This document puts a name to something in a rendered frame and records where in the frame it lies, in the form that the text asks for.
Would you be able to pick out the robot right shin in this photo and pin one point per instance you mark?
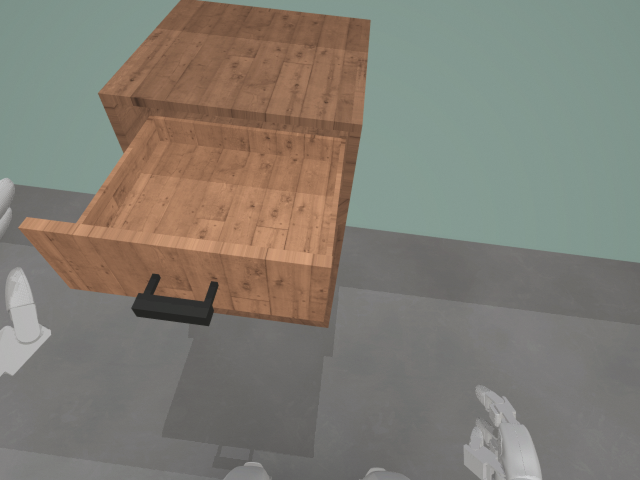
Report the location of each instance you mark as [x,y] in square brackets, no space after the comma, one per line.
[375,469]

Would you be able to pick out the robot left hand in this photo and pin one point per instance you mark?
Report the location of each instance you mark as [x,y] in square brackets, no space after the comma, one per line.
[17,344]

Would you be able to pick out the handle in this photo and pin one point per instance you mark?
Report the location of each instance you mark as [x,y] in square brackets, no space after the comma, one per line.
[147,305]

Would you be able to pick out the robot right hand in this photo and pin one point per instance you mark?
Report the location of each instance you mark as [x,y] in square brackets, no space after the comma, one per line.
[511,452]

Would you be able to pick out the cabinet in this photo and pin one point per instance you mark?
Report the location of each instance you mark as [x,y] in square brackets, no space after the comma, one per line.
[253,67]

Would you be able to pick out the drawer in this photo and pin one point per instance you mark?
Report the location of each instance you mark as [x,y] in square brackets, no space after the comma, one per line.
[252,209]

